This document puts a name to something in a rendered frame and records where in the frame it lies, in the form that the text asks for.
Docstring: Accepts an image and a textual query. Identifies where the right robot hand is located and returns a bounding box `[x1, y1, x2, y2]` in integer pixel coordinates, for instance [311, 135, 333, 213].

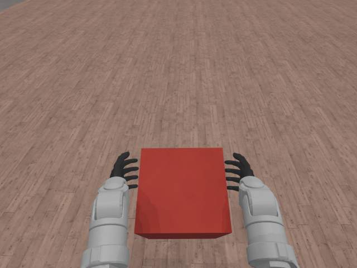
[225, 153, 254, 191]

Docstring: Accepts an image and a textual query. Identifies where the robot right forearm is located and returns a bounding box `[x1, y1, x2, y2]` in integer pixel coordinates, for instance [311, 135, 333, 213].
[239, 176, 300, 268]

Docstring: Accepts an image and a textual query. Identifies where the robot left forearm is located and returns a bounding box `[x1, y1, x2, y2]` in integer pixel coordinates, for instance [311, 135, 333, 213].
[80, 176, 129, 268]

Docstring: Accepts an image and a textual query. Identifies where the left robot hand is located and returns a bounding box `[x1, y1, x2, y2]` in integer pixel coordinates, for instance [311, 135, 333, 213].
[110, 152, 139, 189]

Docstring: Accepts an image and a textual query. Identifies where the carton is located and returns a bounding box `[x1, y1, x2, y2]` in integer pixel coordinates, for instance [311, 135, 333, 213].
[134, 147, 232, 239]

